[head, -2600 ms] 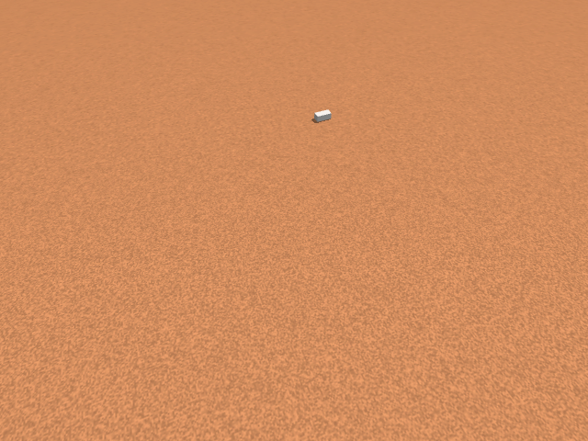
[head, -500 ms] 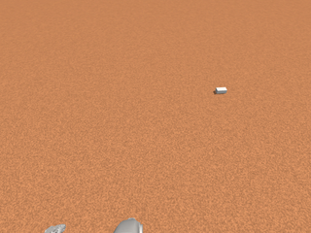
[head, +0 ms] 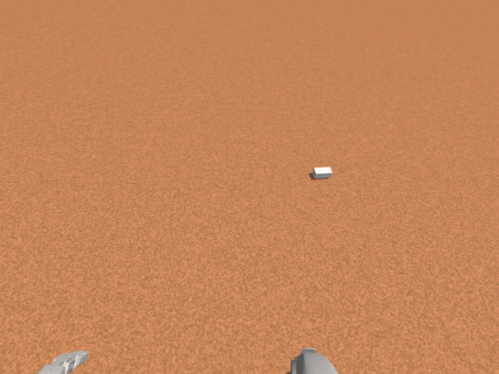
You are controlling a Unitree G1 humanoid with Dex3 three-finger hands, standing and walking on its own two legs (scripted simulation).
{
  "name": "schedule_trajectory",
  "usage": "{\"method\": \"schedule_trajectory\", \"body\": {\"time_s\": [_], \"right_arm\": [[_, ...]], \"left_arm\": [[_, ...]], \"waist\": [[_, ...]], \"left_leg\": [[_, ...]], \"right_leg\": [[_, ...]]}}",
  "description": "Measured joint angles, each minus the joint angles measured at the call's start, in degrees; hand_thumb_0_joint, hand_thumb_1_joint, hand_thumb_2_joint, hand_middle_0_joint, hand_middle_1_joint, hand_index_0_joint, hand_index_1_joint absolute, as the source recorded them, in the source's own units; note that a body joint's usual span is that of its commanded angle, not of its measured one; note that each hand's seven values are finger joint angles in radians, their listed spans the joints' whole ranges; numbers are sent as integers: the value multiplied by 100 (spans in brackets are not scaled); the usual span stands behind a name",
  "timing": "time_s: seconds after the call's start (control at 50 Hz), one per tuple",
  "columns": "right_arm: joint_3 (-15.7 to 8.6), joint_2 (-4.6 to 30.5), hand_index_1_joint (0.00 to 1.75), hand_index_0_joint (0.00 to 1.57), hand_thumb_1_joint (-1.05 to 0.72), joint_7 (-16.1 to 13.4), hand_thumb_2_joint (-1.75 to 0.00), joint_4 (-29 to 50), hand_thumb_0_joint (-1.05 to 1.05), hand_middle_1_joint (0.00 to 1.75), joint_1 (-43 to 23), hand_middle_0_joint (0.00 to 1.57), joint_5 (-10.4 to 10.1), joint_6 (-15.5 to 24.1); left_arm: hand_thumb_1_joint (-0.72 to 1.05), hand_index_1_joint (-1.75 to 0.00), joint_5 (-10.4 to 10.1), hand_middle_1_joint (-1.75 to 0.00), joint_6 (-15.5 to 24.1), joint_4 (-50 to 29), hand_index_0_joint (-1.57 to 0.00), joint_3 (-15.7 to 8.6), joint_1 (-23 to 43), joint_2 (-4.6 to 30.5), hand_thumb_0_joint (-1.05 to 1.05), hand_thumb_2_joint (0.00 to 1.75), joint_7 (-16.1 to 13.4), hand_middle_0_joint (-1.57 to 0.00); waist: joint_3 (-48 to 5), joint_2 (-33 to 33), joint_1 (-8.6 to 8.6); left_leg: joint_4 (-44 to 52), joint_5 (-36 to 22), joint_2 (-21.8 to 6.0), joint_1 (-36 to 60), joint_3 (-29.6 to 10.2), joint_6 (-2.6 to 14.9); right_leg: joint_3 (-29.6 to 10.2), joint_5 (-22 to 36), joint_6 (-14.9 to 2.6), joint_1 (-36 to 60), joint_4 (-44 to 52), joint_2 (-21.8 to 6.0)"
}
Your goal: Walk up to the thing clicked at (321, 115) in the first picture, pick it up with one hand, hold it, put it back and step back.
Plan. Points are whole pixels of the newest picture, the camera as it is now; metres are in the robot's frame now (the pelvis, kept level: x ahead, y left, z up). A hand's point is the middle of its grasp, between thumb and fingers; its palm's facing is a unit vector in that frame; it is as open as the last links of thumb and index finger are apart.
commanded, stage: walk up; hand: left
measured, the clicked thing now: (322, 172) +1.23 -0.45 -0.74
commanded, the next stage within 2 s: none
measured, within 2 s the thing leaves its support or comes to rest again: neither
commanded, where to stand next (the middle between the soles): +0.93 -0.74 m, yaw +9 degrees
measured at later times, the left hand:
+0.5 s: hand (173, 325) +0.25 +0.15 -0.17, palm faces +0.03 -0.96 -0.29, open 7.4 cm
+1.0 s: hand (258, 218) +0.48 -0.02 -0.12, palm faces +0.04 -0.93 -0.37, open 7.4 cm
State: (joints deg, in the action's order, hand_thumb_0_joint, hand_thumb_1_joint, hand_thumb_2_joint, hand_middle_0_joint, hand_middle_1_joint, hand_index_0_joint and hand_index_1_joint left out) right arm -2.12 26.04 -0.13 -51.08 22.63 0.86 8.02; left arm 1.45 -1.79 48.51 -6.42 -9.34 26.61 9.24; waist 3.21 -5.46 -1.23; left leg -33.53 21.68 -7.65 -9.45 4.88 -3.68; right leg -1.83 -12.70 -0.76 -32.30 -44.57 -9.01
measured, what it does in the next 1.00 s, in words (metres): walks ahead: right foot, then left foot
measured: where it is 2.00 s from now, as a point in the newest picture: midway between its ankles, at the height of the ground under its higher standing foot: (369, 261)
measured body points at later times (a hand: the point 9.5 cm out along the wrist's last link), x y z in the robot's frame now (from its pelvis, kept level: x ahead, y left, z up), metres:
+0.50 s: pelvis +0.23 -0.12 -0.01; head +0.24 -0.09 +0.44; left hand +0.25 +0.20 -0.14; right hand +0.31 -0.46 -0.08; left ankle +0.31 -0.02 -0.72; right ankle +0.16 -0.21 -0.69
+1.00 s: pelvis +0.39 -0.30 -0.01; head +0.40 -0.31 +0.44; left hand +0.47 +0.03 -0.10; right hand +0.45 -0.66 -0.11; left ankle +0.38 -0.15 -0.66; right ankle +0.44 -0.42 -0.72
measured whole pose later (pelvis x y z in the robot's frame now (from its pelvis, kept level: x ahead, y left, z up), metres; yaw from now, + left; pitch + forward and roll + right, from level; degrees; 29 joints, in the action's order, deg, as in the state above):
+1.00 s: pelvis +0.39 -0.30 -0.01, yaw +2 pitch -1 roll +0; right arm -2.9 28.1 -2.4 -56.1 17.1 -0.3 4.8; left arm 1.7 0.0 47.1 -5.8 -12.6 24.0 5.9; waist 2.6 0.6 1.6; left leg -64.4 25.5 -6.0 -28.7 1.4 2.4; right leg 5.0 -17.8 -1.5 -21.8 -40.9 -3.5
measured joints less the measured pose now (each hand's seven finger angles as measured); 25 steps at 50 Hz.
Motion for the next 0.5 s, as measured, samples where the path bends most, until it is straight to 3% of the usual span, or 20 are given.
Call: {"method": "schedule_trajectory", "body": {"time_s": [0.04, 0.06, 0.08, 0.14, 0.18, 0.3, 0.4, 0.44, 0.46, 0.5], "right_arm": [[-32, 72, 30, 21, -89, -16, -89, -81, 1, 30, 61, 21, 10, -63], [-49, 111, 30, 21, -89, -34, -89, -114, 1, 30, 90, 21, 7, -99], [-74, 161, 30, 21, -89, -69, -90, -176, 1, 30, 50, 21, -4, -155], [-84, 144, 30, 20, -90, -181, -90, -352, 1, 30, -245, 21, -72, -358], [-72, 137, 30, 20, -90, -160, -90, -384, 1, 30, -416, 21, -108, -341], [-42, 10, 30, 20, -90, 17, -90, -233, 1, 30, -588, 21, -59, -178], [-11, -166, 30, 20, -90, 37, -90, -202, 1, 30, -493, 21, -51, -146], [-16, -139, 30, 20, -90, -1, -90, -97, 1, 30, -388, 21, -24, -39], [-43, -134, 30, 20, -90, -48, -90, -48, 1, 30, -391, 21, 8, 2], [-45, -143, 30, 21, -90, -129, -90, 57, 1, 30, -436, 21, -22, -4]], "left_arm": [[90, -30, -5, -30, 28, -9, -20, -35, 70, 19, 1, 90, 16, -20], [90, -30, -3, -30, 63, -31, -21, -60, 93, 37, 1, 90, 9, -20], [90, -30, 19, -30, 124, -44, -21, -100, 154, -4, 0, 90, -33, -20], [90, -30, -24, -30, 249, -134, -21, -53, 152, -163, 0, 90, -186, -20], [90, -30, -52, -30, 260, -132, -21, 36, 16, -298, 0, 90, -252, -20], [90, -30, 15, -30, 247, -93, -21, 131, -481, -350, 0, 90, -289, -20], [90, -30, 59, -30, 161, -159, -21, 103, -805, -168, 0, 90, -288, -20], [90, -30, 40, -30, 109, -176, -21, 105, -951, -122, 1, 90, -301, -20], [90, -30, 44, -30, 84, -153, -21, 97, -972, -124, 1, 90, -322, -20], [90, -30, 66, -30, -11, -80, -21, 114, -959, -152, 1, 90, -355, -20]], "waist": [[-100, 118, -43], [-147, 181, -35], [-114, 334, -6], [-23, 449, 93], [-36, 553, 164], [-117, 646, 386], [-95, 439, 559], [-102, 352, 543], [-59, 261, 489], [14, 96, 382]], "left_leg": [[-160, 260, -187, 83, -95, -50], [-431, 411, -308, 33, -145, 6], [-1003, 444, -490, -173, -283, 190], [-3031, 535, -202, -1141, -663, 506], [-3422, 224, -32, -1636, -547, 597], [-2139, -256, 160, -2319, -4, 508], [-751, -799, 373, -2017, 170, 509], [-146, -1184, 492, -1597, 182, 614], [-293, -1211, 543, -1589, 196, 686], [-614, -899, 570, -1556, 251, 694]], "right_leg": [[175, 51, -40, 306, 398, 83], [256, 101, -26, 485, 565, 180], [365, 52, 76, 509, 393, 315], [506, -305, 104, 667, 134, 413], [591, -312, 11, 982, 448, 505], [817, -374, -280, 1769, 1273, 878], [989, -824, -319, 2261, 1316, 1102], [1009, -1243, -325, 2254, 808, 1109], [926, -1387, -338, 2099, 277, 1053], [468, -1451, -266, 1597, -970, 1093]]}}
